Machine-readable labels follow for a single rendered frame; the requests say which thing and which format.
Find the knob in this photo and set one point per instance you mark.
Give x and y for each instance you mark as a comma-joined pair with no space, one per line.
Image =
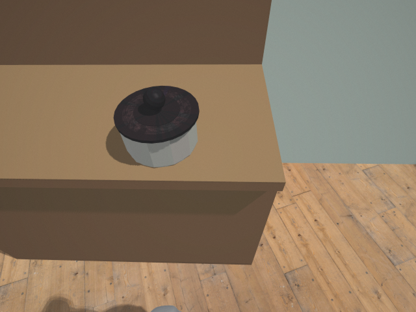
154,99

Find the pot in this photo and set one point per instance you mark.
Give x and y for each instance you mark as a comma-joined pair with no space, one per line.
164,153

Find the table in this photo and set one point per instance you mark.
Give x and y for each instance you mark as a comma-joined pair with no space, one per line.
70,190

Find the lid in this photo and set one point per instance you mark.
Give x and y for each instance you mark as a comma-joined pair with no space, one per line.
140,124

